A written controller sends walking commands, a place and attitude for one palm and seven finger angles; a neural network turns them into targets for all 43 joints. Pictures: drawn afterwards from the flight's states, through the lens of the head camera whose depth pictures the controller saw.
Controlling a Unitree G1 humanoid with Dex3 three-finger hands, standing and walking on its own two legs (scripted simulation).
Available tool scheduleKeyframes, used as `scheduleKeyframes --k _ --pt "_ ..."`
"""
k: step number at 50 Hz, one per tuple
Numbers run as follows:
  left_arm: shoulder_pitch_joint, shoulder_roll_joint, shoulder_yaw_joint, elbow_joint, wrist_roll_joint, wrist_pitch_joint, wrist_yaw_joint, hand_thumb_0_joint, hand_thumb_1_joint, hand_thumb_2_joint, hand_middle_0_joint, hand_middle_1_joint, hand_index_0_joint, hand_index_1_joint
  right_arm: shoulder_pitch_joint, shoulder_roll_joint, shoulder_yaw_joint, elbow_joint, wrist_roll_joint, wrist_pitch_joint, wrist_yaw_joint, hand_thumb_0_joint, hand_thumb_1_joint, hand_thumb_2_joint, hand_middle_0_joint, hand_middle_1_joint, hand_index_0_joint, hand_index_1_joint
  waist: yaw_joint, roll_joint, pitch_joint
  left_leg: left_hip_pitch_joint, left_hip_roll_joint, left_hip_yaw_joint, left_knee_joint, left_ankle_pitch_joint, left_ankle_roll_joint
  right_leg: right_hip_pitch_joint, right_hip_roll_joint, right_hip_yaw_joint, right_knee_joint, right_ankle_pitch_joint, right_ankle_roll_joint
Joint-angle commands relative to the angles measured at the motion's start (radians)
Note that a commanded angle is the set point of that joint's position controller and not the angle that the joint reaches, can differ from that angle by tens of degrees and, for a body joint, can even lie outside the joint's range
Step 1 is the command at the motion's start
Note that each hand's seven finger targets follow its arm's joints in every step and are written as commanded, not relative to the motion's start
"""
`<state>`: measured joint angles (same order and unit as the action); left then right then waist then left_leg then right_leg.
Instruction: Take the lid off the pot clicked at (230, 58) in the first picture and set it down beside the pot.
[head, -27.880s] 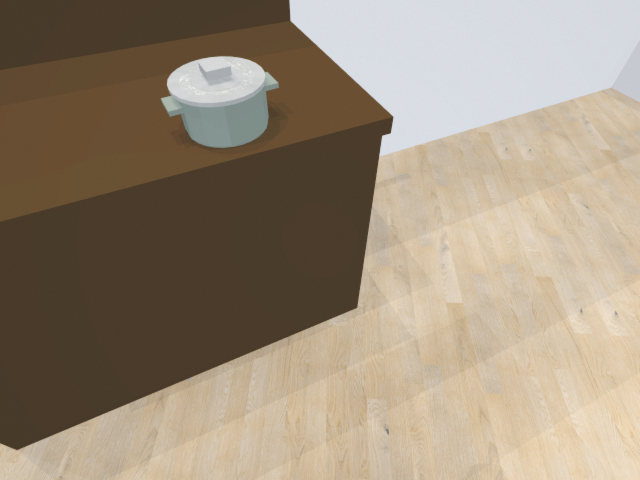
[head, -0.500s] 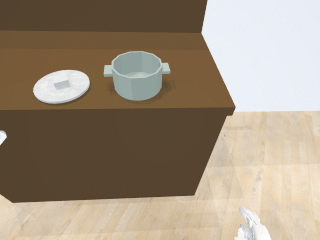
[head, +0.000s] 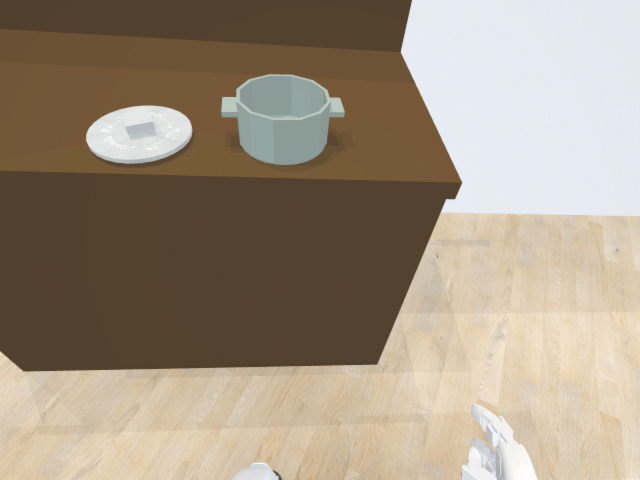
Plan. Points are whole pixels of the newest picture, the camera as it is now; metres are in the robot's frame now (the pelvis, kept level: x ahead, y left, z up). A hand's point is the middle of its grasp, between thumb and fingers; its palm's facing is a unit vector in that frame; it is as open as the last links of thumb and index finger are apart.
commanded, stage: step back with the hand held close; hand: left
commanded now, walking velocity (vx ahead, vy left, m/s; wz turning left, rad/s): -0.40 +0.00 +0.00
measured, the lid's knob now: (137, 121) +0.66 +0.35 +0.09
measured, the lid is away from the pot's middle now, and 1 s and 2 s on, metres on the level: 0.26 0.26 0.26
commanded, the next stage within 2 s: stop stepping back and stand still in 0.04 s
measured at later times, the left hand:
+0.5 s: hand out of the picture +0.08 +0.24 +0.29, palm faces +0.49 -0.78 -0.39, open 7.4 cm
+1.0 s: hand out of the picture +0.06 +0.23 +0.24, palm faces +0.39 -0.78 -0.49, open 7.4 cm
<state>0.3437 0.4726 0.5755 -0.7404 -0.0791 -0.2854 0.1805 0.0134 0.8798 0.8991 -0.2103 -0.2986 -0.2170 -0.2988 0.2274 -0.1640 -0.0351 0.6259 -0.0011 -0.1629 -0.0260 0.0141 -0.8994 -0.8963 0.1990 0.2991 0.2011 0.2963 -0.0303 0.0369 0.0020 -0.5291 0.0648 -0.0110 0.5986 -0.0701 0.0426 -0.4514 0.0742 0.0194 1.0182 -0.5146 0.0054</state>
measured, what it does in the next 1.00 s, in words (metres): walks backwards: right foot, then left foot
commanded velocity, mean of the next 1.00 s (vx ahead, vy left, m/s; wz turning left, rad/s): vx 0.09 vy -0.04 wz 0.00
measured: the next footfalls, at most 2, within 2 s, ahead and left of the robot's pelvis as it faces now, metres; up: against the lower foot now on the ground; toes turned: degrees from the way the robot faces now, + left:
right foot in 0.08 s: -0.02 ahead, -0.16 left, +0.00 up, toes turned -2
left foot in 0.28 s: -0.08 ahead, +0.16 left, +0.00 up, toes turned +7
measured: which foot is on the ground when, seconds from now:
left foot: down 0.00-0.08, up 0.10-0.26, down 0.28-1.00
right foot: up 0.00-0.06, down 0.08-0.66, up 0.68-0.90, down 0.92-1.00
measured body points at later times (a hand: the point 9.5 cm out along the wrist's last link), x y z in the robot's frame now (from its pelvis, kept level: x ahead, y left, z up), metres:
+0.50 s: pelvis -0.12 +0.01 +0.02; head -0.13 +0.04 +0.47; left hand +0.04 +0.28 +0.31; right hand +0.02 -0.23 -0.05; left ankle -0.03 +0.11 -0.71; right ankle -0.11 -0.11 -0.72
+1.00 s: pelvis -0.15 +0.01 +0.01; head -0.17 +0.00 +0.46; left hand +0.04 +0.27 +0.26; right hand -0.02 -0.22 -0.10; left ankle -0.11 +0.13 -0.69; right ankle -0.16 -0.09 -0.72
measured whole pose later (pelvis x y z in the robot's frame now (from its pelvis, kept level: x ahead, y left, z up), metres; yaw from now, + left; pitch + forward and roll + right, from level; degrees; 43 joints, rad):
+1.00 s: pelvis -0.15 +0.01 +0.01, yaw +1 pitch +1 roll -1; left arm 0.36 0.45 0.35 -0.53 0.02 -0.19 0.09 0.01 0.89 0.90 -0.20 -0.30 -0.21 -0.30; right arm 0.28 -0.21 -0.01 0.71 0.01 -0.07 0.01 0.01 -0.90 -0.90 0.20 0.30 0.20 0.30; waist -0.01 0.06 -0.08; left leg -0.52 0.05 0.03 0.91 -0.47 -0.01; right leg -0.26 0.00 -0.11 0.59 -0.32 -0.03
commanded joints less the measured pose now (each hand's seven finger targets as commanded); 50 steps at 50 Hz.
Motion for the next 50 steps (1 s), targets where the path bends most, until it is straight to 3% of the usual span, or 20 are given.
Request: scheduleKeyframes --k 1,4,6,7,8,9,11,13,15,16,22,26,31,33,35,43,44,46,47,50 --pt "-0.040 0.158 0.067 -0.168 -0.010 -0.030 0.002 0.000 0.900 0.900 -0.200 -0.300 -0.200 -0.300 -0.080 -0.135 -0.036 -0.131 -0.012 -0.050 -0.002 0.000 -0.900 -0.900 0.200 0.300 0.200 0.300 0.006 0.263 -0.154 0.041 0.182 -0.211 -0.387 -0.512 -0.001 0.268 -0.027 -0.066 -0.439 0.010 -0.046" --pt "-0.088 0.234 0.072 -0.204 0.017 -0.066 -0.016 0.000 0.900 0.900 -0.200 -0.300 -0.200 -0.300 -0.058 -0.123 -0.029 -0.104 -0.014 -0.030 -0.010 0.000 -0.900 -0.900 0.200 0.300 0.200 0.300 -0.002 -0.137 -0.151 0.224 -0.049 0.014 0.255 -0.312 -0.102 0.012 -0.401 0.321 -0.880 0.217 -0.180" --pt "-0.124 0.230 0.075 -0.135 0.023 -0.046 -0.024 0.000 0.900 0.900 -0.200 -0.300 -0.200 -0.300 -0.098 -0.119 -0.021 -0.093 -0.011 -0.030 -0.016 0.000 -0.900 -0.900 0.200 0.300 0.200 0.300 0.019 -0.291 -0.156 0.079 -0.099 -0.032 0.586 -0.439 -0.083 0.000 -0.449 0.241 -0.802 0.674 -0.189" --pt "-0.013 -0.131 -0.374 0.751 0.090 0.215 -0.134 0.000 0.900 0.900 -0.200 -0.300 -0.200 -0.300 -0.088 -0.269 -0.080 0.128 0.019 -0.013 0.011 0.000 -0.900 -0.900 0.200 0.300 0.200 0.300 -0.056 -0.157 -0.093 -0.020 0.010 -0.017 0.715 -0.383 -0.062 -0.005 -0.501 0.059 -0.619 0.968 -0.156" --pt "-0.324 0.267 0.082 -0.352 0.027 0.056 -0.075 0.000 0.900 0.900 -0.200 -0.300 -0.200 -0.300 -0.139 -0.112 -0.049 -0.180 0.038 0.000 -0.001 0.000 -0.900 -0.900 0.200 0.300 0.200 0.300 0.025 -0.242 -0.138 0.157 -0.058 -0.069 0.551 -0.416 -0.077 0.002 -0.380 0.129 -0.668 0.760 -0.156" --pt "-0.136 0.283 0.139 -0.193 0.025 0.002 -0.053 0.000 0.900 0.900 -0.200 -0.300 -0.200 -0.300 -0.156 -0.102 0.004 -0.181 0.013 -0.013 -0.037 0.000 -0.900 -0.900 0.200 0.300 0.200 0.300 0.015 -0.330 -0.052 0.129 -0.008 -0.046 0.329 -0.432 -0.045 0.062 -0.363 0.082 -0.644 0.778 -0.143" --pt "0.027 0.164 0.075 -0.160 0.014 0.012 -0.046 0.000 0.900 0.900 -0.200 -0.300 -0.200 -0.300 -0.105 -0.133 0.012 -0.173 0.017 -0.002 -0.047 0.000 -0.900 -0.900 0.200 0.300 0.200 0.300 -0.012 -0.035 -0.099 0.224 -0.051 0.027 -0.175 -0.186 -0.041 0.191 -0.245 0.018 -0.489 0.659 -0.068" --pt "0.025 0.181 0.089 -0.282 0.007 -0.031 -0.034 0.000 0.900 0.900 -0.200 -0.300 -0.200 -0.300 -0.096 -0.166 -0.009 -0.207 0.014 -0.033 -0.038 0.000 -0.900 -0.900 0.200 0.300 0.200 0.300 0.028 0.196 -0.155 0.350 0.157 -0.190 -0.239 0.213 0.019 0.115 -0.107 -0.038 -0.361 0.296 0.013" --pt "0.087 0.172 0.109 -0.218 0.000 -0.026 -0.038 0.000 0.900 0.900 -0.200 -0.300 -0.200 -0.300 -0.076 -0.163 -0.027 -0.192 0.027 -0.045 -0.023 0.000 -0.900 -0.900 0.200 0.300 0.200 0.300 0.010 0.169 -0.187 0.274 0.182 -0.227 -0.320 -0.166 0.024 0.131 -0.052 -0.021 -0.336 0.022 0.010" --pt "0.056 0.191 0.129 -0.259 -0.010 -0.018 -0.034 0.000 0.900 0.900 -0.200 -0.300 -0.200 -0.300 -0.096 -0.162 -0.020 -0.199 0.010 -0.049 -0.028 0.000 -0.900 -0.900 0.200 0.300 0.200 0.300 0.006 0.289 -0.130 0.176 0.203 -0.309 -0.417 -0.417 0.040 0.134 -0.051 -0.012 -0.278 0.033 0.014" --pt "0.015 0.154 0.067 -0.171 0.036 -0.004 -0.015 0.000 0.900 0.900 -0.200 -0.300 -0.200 -0.300 -0.090 -0.161 -0.016 -0.164 0.002 -0.014 -0.031 0.000 -0.900 -0.900 0.200 0.300 0.200 0.300 -0.007 0.136 -0.089 0.059 0.045 -0.096 -0.279 -0.614 -0.012 0.328 -0.066 -0.061 -0.592 0.068 -0.048" --pt "-0.050 0.193 0.081 -0.126 0.029 0.013 -0.012 0.000 0.900 0.900 -0.200 -0.300 -0.200 -0.300 -0.076 -0.164 -0.030 -0.129 -0.007 0.019 -0.041 0.000 -0.900 -0.900 0.200 0.300 0.200 0.300 0.004 -0.190 -0.060 0.131 -0.071 0.040 0.311 -0.375 -0.039 0.085 -0.325 0.360 -0.837 -0.269 -0.211" --pt "-0.189 0.105 -0.039 0.019 0.032 0.041 -0.020 0.000 0.900 0.900 -0.200 -0.300 -0.200 -0.300 -0.107 -0.156 -0.001 -0.130 0.009 0.042 -0.049 0.000 -0.900 -0.900 0.200 0.300 0.200 0.300 -0.032 -0.088 0.084 0.350 0.000 0.011 0.019 -0.424 -0.002 -0.196 -0.259 0.094 -0.679 -0.285 -0.117" --pt "-0.217 0.101 -0.039 -0.054 0.028 0.022 -0.018 0.000 0.900 0.900 -0.200 -0.300 -0.200 -0.300 -0.093 -0.200 -0.002 -0.160 0.011 0.024 -0.056 0.000 -0.900 -0.900 0.200 0.300 0.200 0.300 -0.033 0.309 0.117 0.278 0.220 -0.444 -0.390 -0.790 0.110 -0.219 -0.015 -0.090 -0.120 -0.107 -0.016" --pt "-0.214 0.162 0.018 -0.084 0.033 0.023 -0.027 0.000 0.900 0.900 -0.200 -0.300 -0.200 -0.300 -0.060 -0.153 -0.017 -0.165 0.011 0.003 -0.024 0.000 -0.900 -0.900 0.200 0.300 0.200 0.300 -0.015 0.203 0.051 0.035 0.285 -0.539 -0.482 -0.797 0.159 -0.088 -0.024 0.018 0.306 0.013 -0.004" --pt "0.062 0.195 0.073 -0.262 0.039 0.037 -0.003 0.000 0.900 0.900 -0.200 -0.300 -0.200 -0.300 -0.099 -0.139 0.004 -0.161 -0.011 0.017 -0.016 0.000 -0.900 -0.900 0.200 0.300 0.200 0.300 0.017 0.198 -0.115 -0.019 0.113 -0.103 -0.314 -0.617 0.011 0.440 -0.035 -0.141 -0.508 0.060 -0.037" --pt "0.054 0.194 0.074 -0.259 0.046 0.034 -0.004 0.000 0.900 0.900 -0.200 -0.300 -0.200 -0.300 -0.078 -0.135 -0.001 -0.153 -0.010 0.024 -0.020 0.000 -0.900 -0.900 0.200 0.300 0.200 0.300 0.016 0.071 -0.129 -0.017 0.045 -0.031 -0.129 -0.535 -0.005 0.462 -0.091 -0.058 -0.630 0.083 -0.070" --pt "0.031 0.239 0.125 -0.184 0.024 0.024 -0.002 0.000 0.900 0.900 -0.200 -0.300 -0.200 -0.300 -0.059 -0.128 0.003 -0.129 -0.009 0.029 -0.021 0.000 -0.900 -0.900 0.200 0.300 0.200 0.300 0.008 -0.154 -0.096 -0.089 -0.057 0.025 0.346 -0.354 -0.041 0.382 -0.417 0.429 -0.828 0.323 -0.215" --pt "0.104 -0.095 -0.384 0.719 0.135 0.214 -0.140 0.000 0.900 0.900 -0.200 -0.300 -0.200 -0.300 -0.080 -0.270 -0.055 0.029 0.027 0.005 0.041 0.000 -0.900 -0.900 0.200 0.300 0.200 0.300 -0.031 -0.090 -0.121 -0.152 0.077 0.019 0.504 -0.440 -0.043 0.314 -0.545 0.134 -0.591 0.814 -0.195" --pt "0.011 -0.148 -0.449 0.795 0.114 0.300 -0.156 0.000 0.900 0.900 -0.200 -0.300 -0.200 -0.300 0.055 -0.185 -0.022 0.007 0.018 0.136 0.041 0.000 -0.900 -0.900 0.200 0.300 0.200 0.300 -0.023 -0.248 -0.061 0.013 0.000 0.050 0.352 -0.436 -0.046 0.130 -0.330 0.009 -0.522 0.375 -0.167"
